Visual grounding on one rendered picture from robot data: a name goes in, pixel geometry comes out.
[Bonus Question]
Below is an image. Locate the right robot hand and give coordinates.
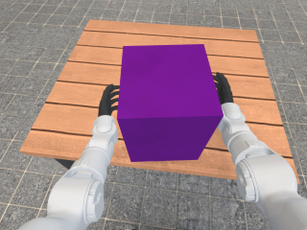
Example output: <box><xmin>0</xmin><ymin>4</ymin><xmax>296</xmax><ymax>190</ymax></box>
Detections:
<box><xmin>212</xmin><ymin>72</ymin><xmax>234</xmax><ymax>105</ymax></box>

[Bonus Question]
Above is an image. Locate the left robot hand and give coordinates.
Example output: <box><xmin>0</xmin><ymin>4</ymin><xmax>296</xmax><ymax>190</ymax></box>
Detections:
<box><xmin>98</xmin><ymin>84</ymin><xmax>120</xmax><ymax>117</ymax></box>

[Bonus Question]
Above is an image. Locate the right robot forearm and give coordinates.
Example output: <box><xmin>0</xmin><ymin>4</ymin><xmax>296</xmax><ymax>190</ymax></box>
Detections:
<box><xmin>217</xmin><ymin>103</ymin><xmax>297</xmax><ymax>191</ymax></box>

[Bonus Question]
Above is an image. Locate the carton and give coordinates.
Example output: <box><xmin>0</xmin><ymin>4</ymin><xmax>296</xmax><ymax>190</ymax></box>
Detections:
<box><xmin>117</xmin><ymin>44</ymin><xmax>224</xmax><ymax>162</ymax></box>

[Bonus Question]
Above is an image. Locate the right robot upper arm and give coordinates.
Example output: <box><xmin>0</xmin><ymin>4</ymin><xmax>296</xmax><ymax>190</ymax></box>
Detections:
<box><xmin>235</xmin><ymin>153</ymin><xmax>307</xmax><ymax>230</ymax></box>

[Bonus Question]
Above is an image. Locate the left robot upper arm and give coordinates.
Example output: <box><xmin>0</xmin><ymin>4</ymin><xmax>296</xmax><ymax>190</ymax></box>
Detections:
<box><xmin>16</xmin><ymin>177</ymin><xmax>105</xmax><ymax>230</ymax></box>

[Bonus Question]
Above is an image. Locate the table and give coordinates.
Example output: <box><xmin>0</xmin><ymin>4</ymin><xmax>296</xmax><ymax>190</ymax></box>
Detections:
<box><xmin>19</xmin><ymin>19</ymin><xmax>300</xmax><ymax>185</ymax></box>

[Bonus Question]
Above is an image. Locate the left robot forearm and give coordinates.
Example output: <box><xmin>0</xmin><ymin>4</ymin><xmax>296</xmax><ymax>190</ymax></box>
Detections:
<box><xmin>47</xmin><ymin>115</ymin><xmax>118</xmax><ymax>214</ymax></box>

